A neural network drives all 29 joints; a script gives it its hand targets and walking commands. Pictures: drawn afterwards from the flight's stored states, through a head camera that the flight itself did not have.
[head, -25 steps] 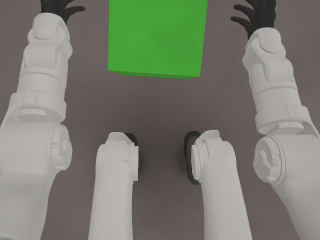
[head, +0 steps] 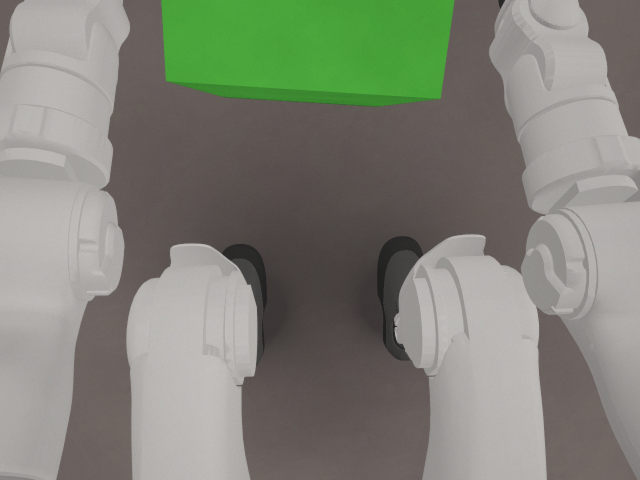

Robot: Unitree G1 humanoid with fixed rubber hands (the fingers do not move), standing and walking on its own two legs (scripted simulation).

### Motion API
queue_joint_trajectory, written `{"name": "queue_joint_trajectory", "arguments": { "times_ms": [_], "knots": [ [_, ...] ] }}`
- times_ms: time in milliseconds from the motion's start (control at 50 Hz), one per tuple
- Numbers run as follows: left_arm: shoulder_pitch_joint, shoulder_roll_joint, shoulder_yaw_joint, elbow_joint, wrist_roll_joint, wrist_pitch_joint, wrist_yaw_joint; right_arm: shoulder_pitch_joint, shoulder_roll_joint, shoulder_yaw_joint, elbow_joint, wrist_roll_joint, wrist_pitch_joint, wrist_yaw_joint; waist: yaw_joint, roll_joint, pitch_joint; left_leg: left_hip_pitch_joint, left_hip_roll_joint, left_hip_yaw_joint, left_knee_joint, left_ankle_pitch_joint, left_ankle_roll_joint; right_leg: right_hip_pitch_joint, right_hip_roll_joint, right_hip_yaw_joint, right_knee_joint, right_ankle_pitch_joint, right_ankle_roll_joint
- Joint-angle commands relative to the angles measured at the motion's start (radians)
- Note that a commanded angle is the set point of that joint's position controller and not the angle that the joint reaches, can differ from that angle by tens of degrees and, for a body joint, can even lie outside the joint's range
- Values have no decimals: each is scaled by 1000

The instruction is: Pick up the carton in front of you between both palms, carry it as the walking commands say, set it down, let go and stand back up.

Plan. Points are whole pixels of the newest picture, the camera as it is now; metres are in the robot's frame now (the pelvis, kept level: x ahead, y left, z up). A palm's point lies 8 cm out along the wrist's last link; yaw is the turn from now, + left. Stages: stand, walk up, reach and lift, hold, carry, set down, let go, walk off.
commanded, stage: reach and lift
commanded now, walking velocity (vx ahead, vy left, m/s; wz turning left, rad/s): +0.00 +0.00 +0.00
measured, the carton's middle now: out of the picture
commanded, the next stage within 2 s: none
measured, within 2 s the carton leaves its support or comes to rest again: leaves its support in 0.70 s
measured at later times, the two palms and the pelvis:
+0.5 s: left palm out of the picture +0.56 +0.17 -0.17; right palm out of the picture +0.54 -0.13 -0.17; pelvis -0.01 +0.00 +0.00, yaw +0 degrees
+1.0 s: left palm out of the picture +0.52 +0.18 -0.03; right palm out of the picture +0.52 -0.12 -0.03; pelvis -0.01 -0.01 +0.05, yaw +2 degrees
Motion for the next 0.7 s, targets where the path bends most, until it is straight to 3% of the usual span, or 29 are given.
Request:
{"name": "queue_joint_trajectory", "arguments": {
  "times_ms": [0, 180, 300, 360, 400, 440, 500, 580, 680],
  "knots": [
    [-250, 94, -1, -80, -7, -18, 4, -214, -97, 0, -91, 5, -21, -5, -1, 74, -1358, 700, 3, 61, -157, 491, -18, 596, -1, -118, -117, 464, -7],
    [-253, 79, 25, -72, 22, -23, 2, -217, -82, -28, -79, -32, -24, -4, -5, 68, -1241, 586, 2, 54, -182, 389, -16, 543, -2, -105, -137, 385, -13],
    [-350, -24, -50, -77, -14, -14, -5, -314, 18, 32, -88, -1, -18, 1, 2, 58, -1217, 577, -5, 61, -203, 320, -12, 590, 13, -106, -151, 336, -22],
    [-370, -85, -23, -62, 28, -7, -14, -336, 75, -1, -77, -57, -10, 5, 3, 57, -1180, 570, -16, 64, -206, 294, -13, 613, 26, -109, -156, 318, -20],
    [-471, -409, -77, -78, 41, 11, -79, -453, 383, 51, -100, -82, 7, 69, -2, 58, -1160, 571, -36, 63, -201, 289, -3, 599, 49, -112, -155, 315, -28],
    [-527, -731, -99, -82, 74, 40, -168, -537, 697, 78, -126, -119, 41, 162, 1, 58, -1115, 537, -57, 76, -187, 278, 1, 570, 68, -118, -140, 298, -33],
    [-479, -957, -62, -129, 112, 79, -260, -569, 885, 75, -180, -156, 90, 254, 12, 41, -1062, 466, -72, 97, -179, 274, 13, 521, 79, -129, -126, 284, -41],
    [-455, -1051, -74, -221, 104, 103, -298, -533, 1009, 100, -219, -125, 121, 295, 25, 27, -1135, 471, -74, 103, -169, 353, 23, 526, 81, -130, -109, 364, -50],
    [-497, -1164, -186, -433, 30, 116, -277, -552, 1125, 218, -349, -30, 134, 292, 39, 53, -1505, 695, -80, 111, -162, 571, 15, 615, 95, -141, -97, 536, -44]
  ]
}}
